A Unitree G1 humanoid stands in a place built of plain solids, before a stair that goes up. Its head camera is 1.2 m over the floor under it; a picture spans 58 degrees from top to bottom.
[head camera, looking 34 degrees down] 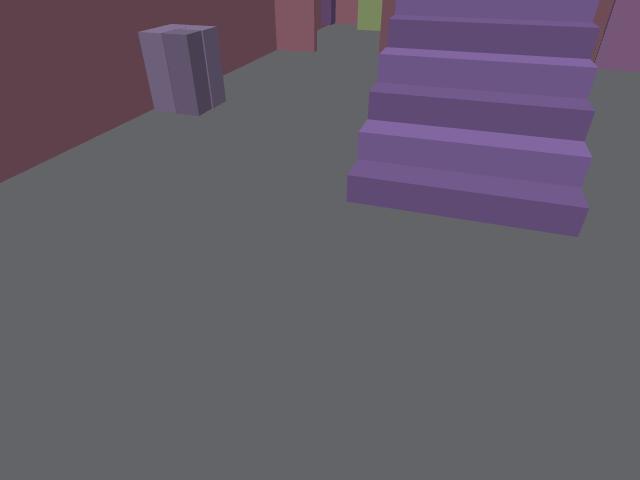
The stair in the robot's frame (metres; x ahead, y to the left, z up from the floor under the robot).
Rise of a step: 0.17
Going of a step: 0.23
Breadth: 1.20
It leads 18 degrees to the right of straight ahead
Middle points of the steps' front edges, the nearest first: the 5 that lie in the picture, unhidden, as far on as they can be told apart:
1.99 -0.72 0.17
2.21 -0.79 0.33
2.42 -0.86 0.50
2.64 -0.93 0.66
2.86 -1.00 0.83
